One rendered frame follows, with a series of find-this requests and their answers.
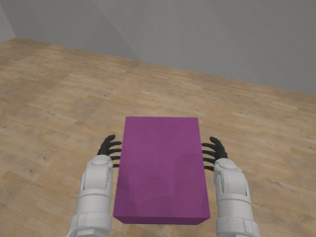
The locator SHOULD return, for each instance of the right robot forearm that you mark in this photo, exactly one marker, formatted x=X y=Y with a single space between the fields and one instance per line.
x=234 y=206

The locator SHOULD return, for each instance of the robot left hand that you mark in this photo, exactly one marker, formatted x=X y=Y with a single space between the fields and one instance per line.
x=105 y=148

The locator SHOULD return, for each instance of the left robot forearm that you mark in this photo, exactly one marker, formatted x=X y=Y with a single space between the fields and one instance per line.
x=92 y=215

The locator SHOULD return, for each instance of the robot right hand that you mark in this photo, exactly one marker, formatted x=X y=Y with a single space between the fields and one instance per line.
x=218 y=154

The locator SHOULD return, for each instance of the carton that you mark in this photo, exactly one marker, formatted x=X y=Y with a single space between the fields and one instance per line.
x=161 y=177

